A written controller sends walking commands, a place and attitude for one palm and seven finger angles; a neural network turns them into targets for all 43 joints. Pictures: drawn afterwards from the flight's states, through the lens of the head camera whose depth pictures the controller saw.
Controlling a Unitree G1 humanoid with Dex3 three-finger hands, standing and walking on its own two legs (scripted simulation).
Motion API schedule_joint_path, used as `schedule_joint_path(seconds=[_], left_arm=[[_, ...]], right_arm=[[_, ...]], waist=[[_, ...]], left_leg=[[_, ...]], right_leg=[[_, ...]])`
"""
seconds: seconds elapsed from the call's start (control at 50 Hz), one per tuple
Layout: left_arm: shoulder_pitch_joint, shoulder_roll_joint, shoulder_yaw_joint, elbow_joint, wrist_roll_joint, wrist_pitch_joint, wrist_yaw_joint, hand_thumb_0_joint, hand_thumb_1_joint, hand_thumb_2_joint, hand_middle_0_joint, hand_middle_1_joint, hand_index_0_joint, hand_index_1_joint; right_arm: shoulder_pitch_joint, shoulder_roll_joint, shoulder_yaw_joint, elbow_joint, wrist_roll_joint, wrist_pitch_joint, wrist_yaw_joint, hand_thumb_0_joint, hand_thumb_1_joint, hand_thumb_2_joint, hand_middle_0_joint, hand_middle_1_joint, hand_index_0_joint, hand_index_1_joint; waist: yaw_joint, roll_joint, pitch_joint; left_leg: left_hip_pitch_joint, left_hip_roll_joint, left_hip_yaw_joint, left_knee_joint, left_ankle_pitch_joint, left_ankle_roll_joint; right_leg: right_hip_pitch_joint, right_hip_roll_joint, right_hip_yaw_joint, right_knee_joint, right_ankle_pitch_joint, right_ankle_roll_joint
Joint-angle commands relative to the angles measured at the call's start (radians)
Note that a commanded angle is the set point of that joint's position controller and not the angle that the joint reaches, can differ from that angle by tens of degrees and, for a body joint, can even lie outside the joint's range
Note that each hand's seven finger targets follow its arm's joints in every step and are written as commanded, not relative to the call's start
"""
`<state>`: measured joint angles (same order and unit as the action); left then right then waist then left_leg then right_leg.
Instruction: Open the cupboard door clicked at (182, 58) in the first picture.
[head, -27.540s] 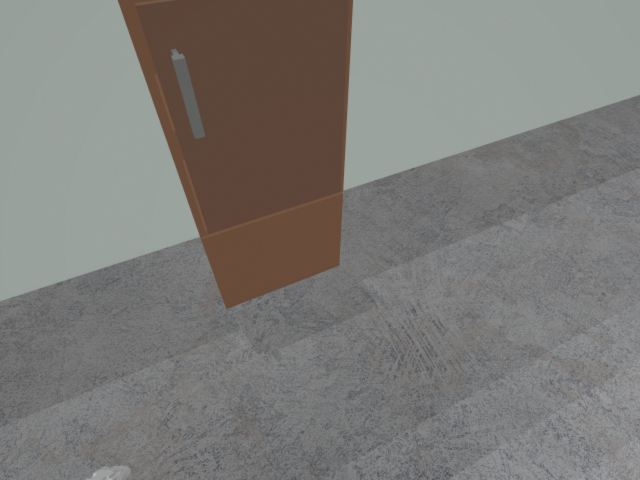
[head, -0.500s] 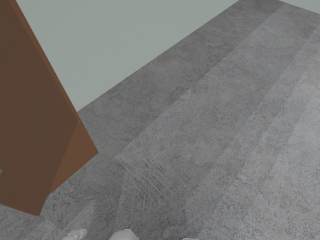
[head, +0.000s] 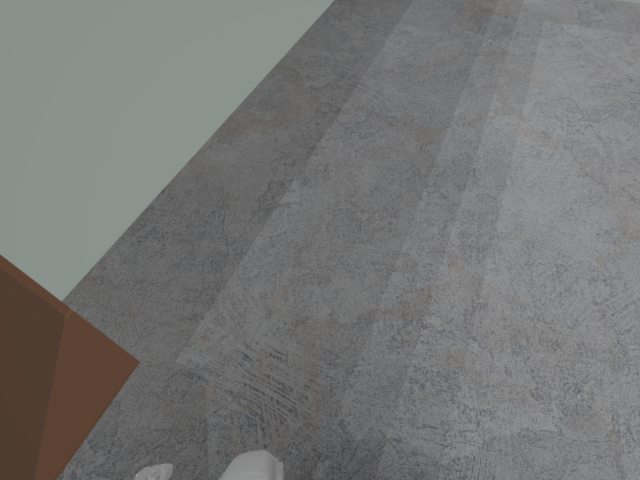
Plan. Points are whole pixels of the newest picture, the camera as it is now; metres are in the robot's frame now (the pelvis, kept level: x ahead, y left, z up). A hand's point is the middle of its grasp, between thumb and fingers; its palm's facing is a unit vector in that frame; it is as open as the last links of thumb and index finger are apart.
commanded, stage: walk to a spot facing it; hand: left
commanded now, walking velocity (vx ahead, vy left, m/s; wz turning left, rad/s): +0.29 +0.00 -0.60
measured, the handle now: out of the picture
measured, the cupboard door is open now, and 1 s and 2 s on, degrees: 36 36 36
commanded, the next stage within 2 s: turn to face it in 1.26 s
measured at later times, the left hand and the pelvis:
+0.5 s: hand (222, 377) +0.27 +0.18 -0.16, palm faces -0.31 -0.93 -0.18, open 7.4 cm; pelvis +0.13 +0.01 +0.01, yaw -19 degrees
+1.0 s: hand (340, 273) +0.47 -0.01 -0.15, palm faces -0.47 -0.85 -0.22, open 7.1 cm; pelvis +0.31 -0.14 +0.01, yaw -31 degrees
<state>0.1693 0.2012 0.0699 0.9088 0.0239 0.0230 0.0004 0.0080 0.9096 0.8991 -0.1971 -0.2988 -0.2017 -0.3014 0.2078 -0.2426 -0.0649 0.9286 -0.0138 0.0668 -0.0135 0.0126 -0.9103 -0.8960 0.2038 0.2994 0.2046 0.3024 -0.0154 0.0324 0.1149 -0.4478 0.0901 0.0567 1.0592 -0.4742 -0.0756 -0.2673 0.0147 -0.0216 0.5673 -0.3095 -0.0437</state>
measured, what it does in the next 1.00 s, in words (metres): walks ahead, turning right: left foot, then right foot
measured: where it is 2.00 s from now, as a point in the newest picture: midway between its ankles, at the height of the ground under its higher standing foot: (436, 339)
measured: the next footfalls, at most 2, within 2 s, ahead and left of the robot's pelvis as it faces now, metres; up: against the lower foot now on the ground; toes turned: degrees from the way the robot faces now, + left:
left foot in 0.26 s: +0.15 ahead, +0.13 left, +0.00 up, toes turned -7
right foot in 0.68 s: +0.27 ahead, -0.20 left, +0.00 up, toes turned -33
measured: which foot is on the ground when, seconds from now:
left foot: up 0.00-0.24, down 0.26-0.70, up 0.72-1.00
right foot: down 0.00-0.26, up 0.28-0.66, down 0.68-1.00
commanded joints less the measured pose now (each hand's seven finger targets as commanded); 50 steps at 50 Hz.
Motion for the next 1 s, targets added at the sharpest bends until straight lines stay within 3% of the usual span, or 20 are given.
schedule_joint_path(seconds=[0.0,0.14,0.2,0.22,0.24,0.26,0.28,0.32,0.38,0.56,0.6,0.62,0.64,0.66,0.68,0.7,0.72,0.78,0.86,0.98], left_arm=[[0.074,0.193,0.048,-0.042,0.0,-0.031,0.01,0.0,0.9,0.9,-0.2,-0.3,-0.2,-0.3],[0.111,0.206,0.058,-0.014,0.006,-0.047,-0.008,0.0,0.9,0.9,-0.2,-0.3,-0.2,-0.3],[0.037,0.174,0.053,-0.034,-0.005,-0.046,-0.018,0.0,0.9,0.9,-0.2,-0.3,-0.2,-0.3],[0.041,0.103,0.039,-0.049,-0.01,-0.046,-0.025,0.0,0.9,0.9,-0.2,-0.3,-0.2,-0.3],[0.024,0.069,0.027,-0.084,-0.012,-0.052,-0.033,0.0,0.9,0.9,-0.2,-0.3,-0.2,-0.3],[-0.043,0.104,0.039,-0.111,-0.003,-0.06,-0.043,0.0,0.9,0.9,-0.2,-0.3,-0.2,-0.3],[-0.059,0.099,0.041,-0.091,0.009,-0.063,-0.045,0.0,0.9,0.9,-0.2,-0.3,-0.2,-0.3],[-0.031,0.081,0.041,-0.061,0.014,-0.049,-0.061,0.0,0.9,0.9,-0.2,-0.3,-0.2,-0.3],[-0.037,0.037,0.02,-0.055,0.012,-0.034,-0.071,0.0,0.9,0.9,-0.2,-0.3,-0.2,-0.3],[-0.212,0.038,0.008,-0.102,0.007,-0.027,-0.071,0.0,0.9,0.9,-0.2,-0.3,-0.2,-0.3],[-0.143,0.059,0.011,-0.081,0.006,-0.034,-0.064,0.0,0.9,0.9,-0.2,-0.3,-0.2,-0.3],[-0.03,0.081,0.019,-0.049,0.006,-0.043,-0.058,0.0,0.9,0.9,-0.2,-0.3,-0.2,-0.3],[0.171,0.14,0.038,0.012,0.009,-0.057,-0.047,0.0,0.9,0.9,-0.2,-0.3,-0.2,-0.3],[0.337,0.278,0.079,0.05,0.01,-0.067,-0.027,0.0,0.9,0.9,-0.2,-0.3,-0.2,-0.3],[0.333,0.337,0.079,0.062,-0.022,-0.062,-0.017,0.0,0.9,0.9,-0.2,-0.3,-0.2,-0.3],[0.23,0.301,0.066,0.032,-0.022,-0.058,-0.009,0.0,0.9,0.9,-0.2,-0.3,-0.2,-0.3],[0.132,0.235,0.046,0.009,-0.02,-0.056,-0.004,0.0,0.9,0.9,-0.2,-0.3,-0.2,-0.3],[-0.004,0.136,0.017,-0.015,-0.006,-0.072,0.001,0.0,0.9,0.9,-0.2,-0.3,-0.2,-0.3],[0.043,0.116,0.018,0.034,-0.007,-0.095,-0.007,0.0,0.9,0.9,-0.2,-0.3,-0.2,-0.3],[0.149,0.104,0.013,0.095,-0.01,-0.11,-0.001,0.0,0.9,0.9,-0.2,-0.3,-0.2,-0.3]], right_arm=[[-0.049,-0.056,-0.017,-0.102,-0.007,-0.043,0.009,0.0,-0.9,-0.9,0.2,0.3,0.2,0.3],[-0.104,-0.056,-0.02,-0.139,0.0,-0.087,0.016,0.0,-0.9,-0.9,0.2,0.3,0.2,0.3],[0.077,-0.084,-0.02,-0.079,-0.001,-0.113,-0.002,0.0,-0.9,-0.9,0.2,0.3,0.2,0.3],[0.196,-0.174,-0.037,-0.048,-0.015,-0.124,-0.017,0.0,-0.9,-0.9,0.2,0.3,0.2,0.3],[0.306,-0.259,-0.056,-0.044,-0.028,-0.122,-0.023,0.0,-0.9,-0.9,0.2,0.3,0.2,0.3],[0.292,-0.256,-0.048,-0.054,-0.029,-0.121,-0.027,0.0,-0.9,-0.9,0.2,0.3,0.2,0.3],[0.246,-0.205,-0.034,-0.064,-0.032,-0.123,-0.017,0.0,-0.9,-0.9,0.2,0.3,0.2,0.3],[0.151,-0.118,-0.007,-0.076,-0.022,-0.133,-0.017,0.0,-0.9,-0.9,0.2,0.3,0.2,0.3],[0.215,-0.088,0.005,-0.033,-0.016,-0.148,-0.022,0.0,-0.9,-0.9,0.2,0.3,0.2,0.3],[0.283,-0.102,0.004,0.032,-0.031,-0.132,-0.008,0.0,-0.9,-0.9,0.2,0.3,0.2,0.3],[0.278,-0.128,0.002,0.041,-0.028,-0.127,-0.007,0.0,-0.9,-0.9,0.2,0.3,0.2,0.3],[0.259,-0.139,0.004,0.039,-0.022,-0.124,-0.006,0.0,-0.9,-0.9,0.2,0.3,0.2,0.3],[0.212,-0.131,0.007,0.025,-0.009,-0.125,0.004,0.0,-0.9,-0.9,0.2,0.3,0.2,0.3],[0.211,-0.062,0.022,-0.017,0.014,-0.129,0.01,0.0,-0.9,-0.9,0.2,0.3,0.2,0.3],[0.129,-0.056,0.014,-0.049,0.018,-0.13,0.005,0.0,-0.9,-0.9,0.2,0.3,0.2,0.3],[0.105,-0.073,0.003,-0.042,0.013,-0.128,0.002,0.0,-0.9,-0.9,0.2,0.3,0.2,0.3],[0.094,-0.063,0.002,-0.027,0.005,-0.12,0.0,0.0,-0.9,-0.9,0.2,0.3,0.2,0.3],[0.177,-0.009,0.007,0.039,-0.016,-0.082,0.008,0.0,-0.9,-0.9,0.2,0.3,0.2,0.3],[0.164,0.003,0.005,0.043,-0.016,-0.079,0.018,0.0,-0.9,-0.9,0.2,0.3,0.2,0.3],[-0.064,0.006,0.004,-0.026,-0.008,-0.108,0.031,0.0,-0.9,-0.9,0.2,0.3,0.2,0.3]], waist=[[0.041,-0.159,-0.107],[0.051,-0.173,-0.052],[-0.044,-0.095,-0.098],[-0.096,0.133,-0.152],[-0.124,0.319,-0.191],[-0.123,0.146,-0.129],[-0.088,0.083,-0.078],[-0.023,0.113,-0.028],[-0.021,0.115,-0.086],[-0.035,0.114,0.002],[0.006,0.097,-0.052],[0.065,0.071,-0.113],[0.165,-0.008,-0.213],[0.222,-0.263,-0.363],[0.197,-0.283,-0.329],[0.15,-0.205,-0.239],[0.094,-0.171,-0.162],[-0.018,-0.142,-0.085],[-0.028,-0.14,-0.11],[0.03,-0.137,-0.074]], left_leg=[[-0.109,-0.01,-0.022,-0.047,0.075,-0.004],[-0.008,-0.059,-0.029,-0.317,0.06,0.019],[0.393,-0.071,-0.009,-0.61,0.177,0.034],[0.587,0.127,-0.255,-0.727,-0.024,0.095],[0.644,0.405,-0.576,-0.84,-0.125,0.212],[0.544,0.456,-0.627,-0.883,-0.131,0.284],[0.436,0.393,-0.533,-0.875,-0.09,0.257],[0.355,0.295,-0.299,-0.875,0.102,0.191],[0.458,0.226,-0.059,-0.812,0.507,0.158],[0.382,0.262,0.123,-0.819,0.526,0.159],[0.412,0.263,0.166,-0.683,0.805,0.147],[0.37,0.238,0.19,-0.519,0.931,0.126],[0.203,0.19,0.226,-0.282,0.889,0.086],[-0.133,0.026,0.235,0.108,0.203,0.03],[-0.298,-0.021,0.074,0.339,-0.157,0.032],[-0.309,0.04,-0.03,0.377,-0.035,0.042],[-0.274,0.081,-0.05,0.334,0.061,0.038],[-0.099,0.09,-0.022,0.108,0.164,0.019],[-0.105,0.053,-0.001,-0.066,0.248,0.013],[-0.168,0.021,0.01,-0.301,0.263,0.026]], right_leg=[[0.138,-0.232,0.333,-0.296,0.074,-0.147],[0.083,-0.227,0.434,-0.313,-0.097,-0.169],[-0.15,-0.114,0.337,-0.163,-0.107,-0.089],[-0.331,0.005,0.229,0.081,-0.158,-0.038],[-0.475,0.07,0.039,0.418,-0.319,0.021],[-0.519,-0.023,0.081,0.552,-0.272,0.019],[-0.51,-0.051,0.08,0.642,-0.184,0.021],[-0.489,-0.107,0.063,0.666,-0.024,0.043],[-0.477,-0.105,0.004,0.567,0.043,0.059],[-0.281,-0.071,-0.095,0.159,0.091,0.014],[-0.137,-0.02,-0.14,0.11,0.03,-0.021],[0.045,0.016,-0.157,0.054,0.037,-0.044],[0.362,-0.001,-0.109,-0.002,0.073,-0.079],[0.667,-0.322,0.379,-0.11,0.038,-0.197],[0.623,-0.47,0.62,-0.263,0.146,-0.256],[0.45,-0.441,0.541,-0.29,0.023,-0.234],[0.289,-0.397,0.442,-0.319,-0.032,-0.191],[0.022,-0.264,0.188,-0.378,0.053,-0.131],[0.087,-0.205,0.143,-0.384,0.143,-0.135],[0.275,-0.239,0.16,-0.326,0.439,-0.148]])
